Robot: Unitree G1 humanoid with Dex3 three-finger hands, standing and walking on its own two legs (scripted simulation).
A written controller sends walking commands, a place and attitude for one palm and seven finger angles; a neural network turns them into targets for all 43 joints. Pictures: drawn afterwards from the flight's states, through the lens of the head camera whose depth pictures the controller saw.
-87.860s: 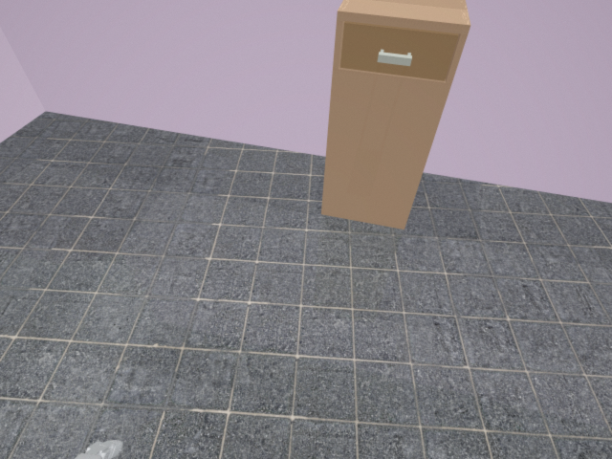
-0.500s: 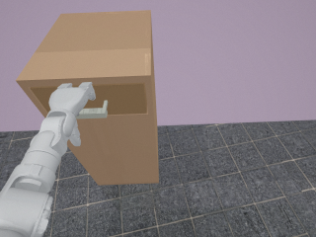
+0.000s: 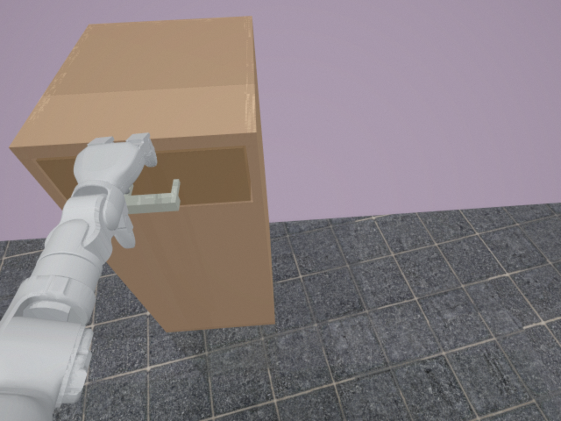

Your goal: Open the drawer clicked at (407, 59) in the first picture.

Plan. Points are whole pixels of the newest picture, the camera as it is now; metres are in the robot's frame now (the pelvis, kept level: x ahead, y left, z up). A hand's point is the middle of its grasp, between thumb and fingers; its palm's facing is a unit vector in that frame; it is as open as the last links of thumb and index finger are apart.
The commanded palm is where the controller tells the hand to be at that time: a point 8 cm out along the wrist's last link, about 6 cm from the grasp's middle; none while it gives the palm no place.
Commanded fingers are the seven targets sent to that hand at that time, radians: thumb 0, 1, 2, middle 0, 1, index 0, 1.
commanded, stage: move the hooked fingers above the handle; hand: left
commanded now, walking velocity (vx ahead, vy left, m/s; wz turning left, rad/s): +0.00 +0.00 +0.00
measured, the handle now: (150, 194) +0.49 +0.24 +0.02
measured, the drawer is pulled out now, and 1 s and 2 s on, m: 0.00 0.00 0.00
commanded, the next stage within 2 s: lower the fingers behind the handle in 1.90 s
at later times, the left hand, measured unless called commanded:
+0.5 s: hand (136, 186) +0.45 +0.23 +0.08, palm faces +0.03 -0.01 -1.00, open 13.4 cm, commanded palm +0.42 +0.24 +0.13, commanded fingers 0.00 -0.50 0.30 -0.30 -1.20 -0.30 -1.20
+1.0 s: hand (136, 189) +0.45 +0.23 +0.08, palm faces +0.04 -0.03 -1.00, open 13.6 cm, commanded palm +0.43 +0.24 +0.14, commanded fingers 0.00 -0.50 0.30 -0.30 -1.20 -0.30 -1.20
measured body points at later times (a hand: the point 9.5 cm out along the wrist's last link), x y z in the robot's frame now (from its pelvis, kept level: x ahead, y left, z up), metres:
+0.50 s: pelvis -0.01 +0.01 +0.00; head +0.04 -0.01 +0.44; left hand +0.44 +0.23 +0.14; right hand +0.06 -0.25 -0.14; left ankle +0.00 +0.12 -0.73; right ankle -0.03 -0.12 -0.73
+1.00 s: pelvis +0.00 +0.00 +0.00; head +0.06 -0.01 +0.44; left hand +0.44 +0.23 +0.13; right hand +0.07 -0.27 -0.14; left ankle +0.00 +0.12 -0.73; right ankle -0.03 -0.12 -0.73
